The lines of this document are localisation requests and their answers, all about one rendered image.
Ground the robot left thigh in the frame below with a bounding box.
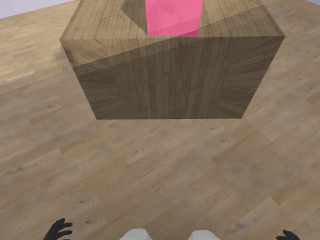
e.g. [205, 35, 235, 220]
[119, 228, 152, 240]

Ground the right robot hand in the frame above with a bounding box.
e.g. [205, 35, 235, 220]
[276, 230, 300, 240]

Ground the left robot hand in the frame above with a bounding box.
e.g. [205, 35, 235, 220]
[43, 218, 73, 240]

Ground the carton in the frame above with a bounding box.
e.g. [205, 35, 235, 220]
[145, 0, 203, 37]

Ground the robot thigh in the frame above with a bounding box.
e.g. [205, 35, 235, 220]
[119, 228, 152, 240]
[188, 230, 220, 240]

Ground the pedestal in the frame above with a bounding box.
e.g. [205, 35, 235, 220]
[59, 0, 285, 120]

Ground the robot right thigh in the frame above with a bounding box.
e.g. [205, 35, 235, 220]
[188, 230, 220, 240]

